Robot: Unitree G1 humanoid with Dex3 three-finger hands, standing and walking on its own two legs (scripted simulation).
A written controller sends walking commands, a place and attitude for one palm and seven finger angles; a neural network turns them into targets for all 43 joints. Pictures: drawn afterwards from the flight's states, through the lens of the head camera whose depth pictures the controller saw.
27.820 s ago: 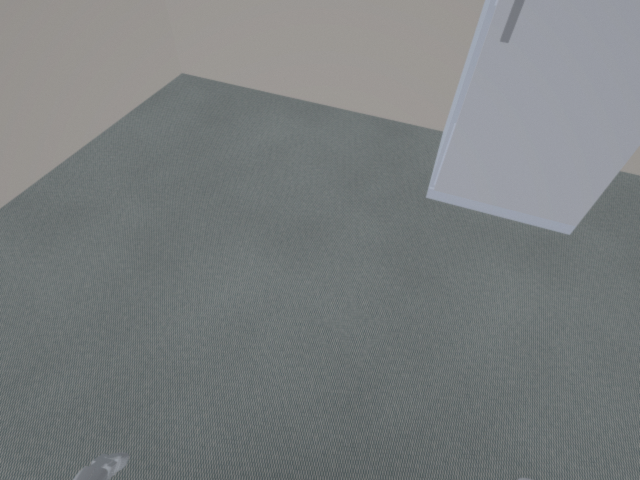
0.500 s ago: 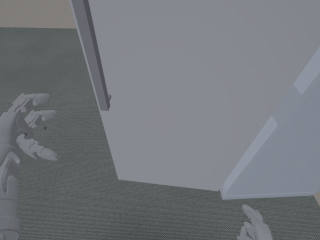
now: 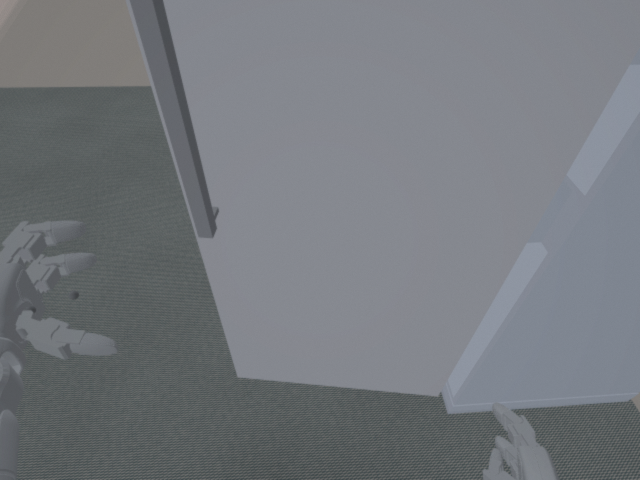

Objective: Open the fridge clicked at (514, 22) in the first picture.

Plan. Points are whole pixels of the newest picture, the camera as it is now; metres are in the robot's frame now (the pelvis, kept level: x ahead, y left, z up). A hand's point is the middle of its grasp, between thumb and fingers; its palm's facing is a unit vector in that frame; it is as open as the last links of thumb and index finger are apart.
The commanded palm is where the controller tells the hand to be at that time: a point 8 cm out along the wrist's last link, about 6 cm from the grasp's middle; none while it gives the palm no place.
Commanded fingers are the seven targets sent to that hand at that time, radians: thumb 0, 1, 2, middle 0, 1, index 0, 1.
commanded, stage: draw the hand back to the body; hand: left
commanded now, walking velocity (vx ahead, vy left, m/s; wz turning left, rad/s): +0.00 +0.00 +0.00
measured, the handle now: (177, 87) +0.51 +0.24 +0.25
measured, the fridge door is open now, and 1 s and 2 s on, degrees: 81 81 81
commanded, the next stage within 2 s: step back with the hand held close in 0.98 s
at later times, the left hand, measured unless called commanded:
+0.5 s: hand (84, 286) +0.25 +0.27 +0.16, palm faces +0.44 -0.82 -0.36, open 9.8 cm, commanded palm +0.19 +0.31 +0.18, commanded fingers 0.00 0.75 0.83 -0.20 -0.38 -0.20 -0.38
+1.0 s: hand (97, 301) +0.23 +0.24 +0.17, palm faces +0.45 -0.81 -0.38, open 7.4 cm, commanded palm +0.18 +0.28 +0.19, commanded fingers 0.00 0.90 0.90 -0.20 -0.30 -0.20 -0.30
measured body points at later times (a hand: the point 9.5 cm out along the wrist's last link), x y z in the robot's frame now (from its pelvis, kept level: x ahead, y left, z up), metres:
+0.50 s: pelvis +0.04 +0.00 +0.01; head +0.02 -0.02 +0.46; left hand +0.22 +0.31 +0.18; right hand +0.22 -0.22 -0.07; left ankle +0.06 +0.10 -0.73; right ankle -0.02 -0.11 -0.73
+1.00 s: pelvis +0.04 -0.02 +0.01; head +0.02 -0.05 +0.46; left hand +0.20 +0.28 +0.19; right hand +0.23 -0.24 -0.07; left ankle +0.06 +0.10 -0.73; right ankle -0.02 -0.11 -0.73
